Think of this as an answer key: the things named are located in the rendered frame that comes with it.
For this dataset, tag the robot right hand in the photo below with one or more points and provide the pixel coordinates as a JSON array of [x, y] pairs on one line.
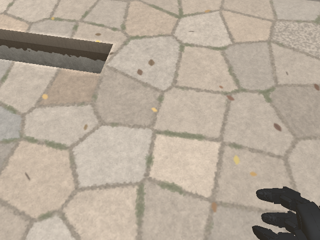
[[305, 224]]

